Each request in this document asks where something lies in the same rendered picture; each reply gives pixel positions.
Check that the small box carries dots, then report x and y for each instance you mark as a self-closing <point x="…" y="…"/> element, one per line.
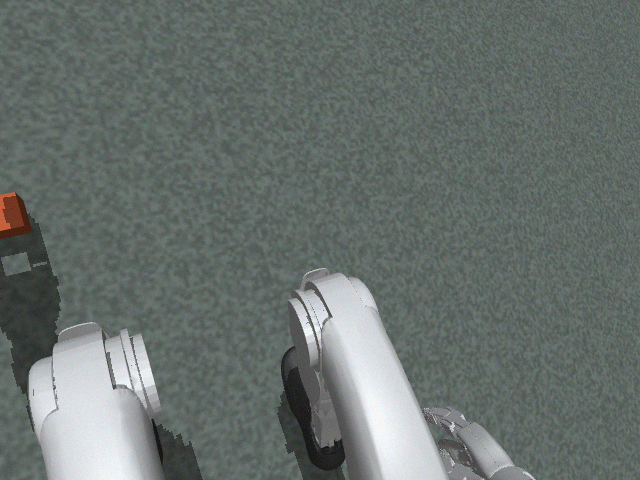
<point x="14" y="220"/>

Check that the right robot foot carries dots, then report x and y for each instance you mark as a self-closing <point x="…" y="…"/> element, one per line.
<point x="324" y="458"/>

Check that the right robot hand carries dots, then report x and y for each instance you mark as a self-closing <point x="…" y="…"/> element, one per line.
<point x="480" y="454"/>

